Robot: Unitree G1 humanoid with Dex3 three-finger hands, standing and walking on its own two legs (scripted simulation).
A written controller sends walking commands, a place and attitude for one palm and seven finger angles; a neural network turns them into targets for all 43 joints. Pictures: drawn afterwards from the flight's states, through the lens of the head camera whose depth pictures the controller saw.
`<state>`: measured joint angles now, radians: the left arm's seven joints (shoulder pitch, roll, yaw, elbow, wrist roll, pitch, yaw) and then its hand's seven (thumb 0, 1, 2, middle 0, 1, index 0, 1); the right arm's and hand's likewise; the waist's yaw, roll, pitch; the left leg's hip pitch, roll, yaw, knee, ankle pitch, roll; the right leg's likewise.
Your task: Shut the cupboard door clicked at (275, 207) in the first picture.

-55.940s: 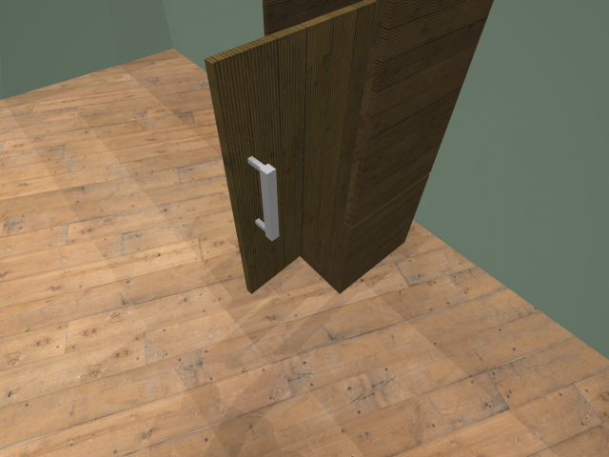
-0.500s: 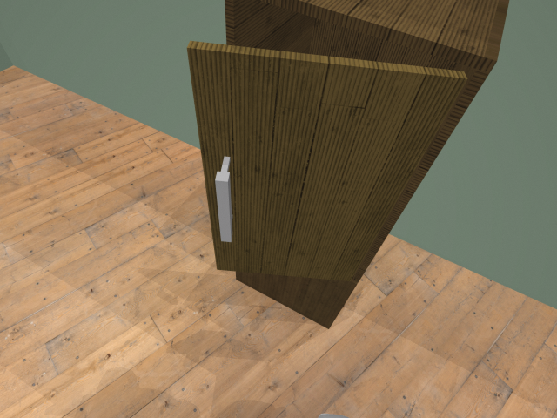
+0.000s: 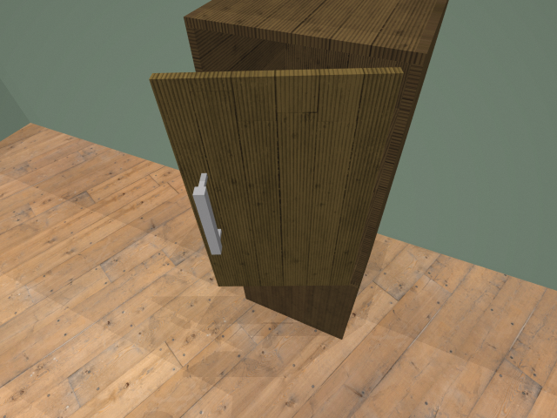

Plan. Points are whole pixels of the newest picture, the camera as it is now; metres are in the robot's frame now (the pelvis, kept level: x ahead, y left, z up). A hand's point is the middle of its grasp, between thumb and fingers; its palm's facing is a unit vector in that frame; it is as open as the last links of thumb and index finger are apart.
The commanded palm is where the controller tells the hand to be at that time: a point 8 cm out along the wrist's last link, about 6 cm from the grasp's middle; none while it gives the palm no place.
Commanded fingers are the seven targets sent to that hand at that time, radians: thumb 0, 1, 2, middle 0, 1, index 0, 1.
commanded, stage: look again from close up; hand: left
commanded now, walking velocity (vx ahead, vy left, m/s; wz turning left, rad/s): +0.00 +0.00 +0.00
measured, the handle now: (210, 216) +0.47 +0.16 -0.02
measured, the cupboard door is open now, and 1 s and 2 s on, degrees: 24 24 24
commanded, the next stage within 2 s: raise the hand and make a fist in 0.60 s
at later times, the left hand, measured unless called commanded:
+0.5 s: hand out of the picture +0.05 +0.18 -0.17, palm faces -0.02 -0.97 -0.23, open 7.3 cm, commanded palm none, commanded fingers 0.00 0.90 0.90 -0.20 -0.30 -0.20 -0.30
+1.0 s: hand (170, 371) +0.19 +0.17 -0.02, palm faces +0.04 -1.00 -0.05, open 6.7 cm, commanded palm +0.13 +0.24 -0.06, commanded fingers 0.00 0.90 0.90 -0.47 -0.60 -0.47 -0.60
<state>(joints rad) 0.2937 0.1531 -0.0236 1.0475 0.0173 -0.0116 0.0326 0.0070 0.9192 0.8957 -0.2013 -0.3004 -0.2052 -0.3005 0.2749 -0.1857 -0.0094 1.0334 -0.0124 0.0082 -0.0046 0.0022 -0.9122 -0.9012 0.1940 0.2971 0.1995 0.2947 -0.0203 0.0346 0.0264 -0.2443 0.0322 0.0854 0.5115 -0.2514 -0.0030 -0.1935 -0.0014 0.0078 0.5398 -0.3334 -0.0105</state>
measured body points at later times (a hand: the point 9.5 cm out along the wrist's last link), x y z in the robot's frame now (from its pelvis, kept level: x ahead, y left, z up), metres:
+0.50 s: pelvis +0.02 -0.01 +0.00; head +0.04 -0.01 +0.45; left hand +0.05 +0.23 -0.15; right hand +0.05 -0.25 -0.15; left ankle +0.01 +0.12 -0.73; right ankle -0.03 -0.11 -0.73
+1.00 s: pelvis -0.01 -0.02 -0.06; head +0.02 -0.02 +0.39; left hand +0.18 +0.22 -0.02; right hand +0.18 -0.26 -0.13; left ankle +0.01 +0.13 -0.73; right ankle -0.03 -0.11 -0.73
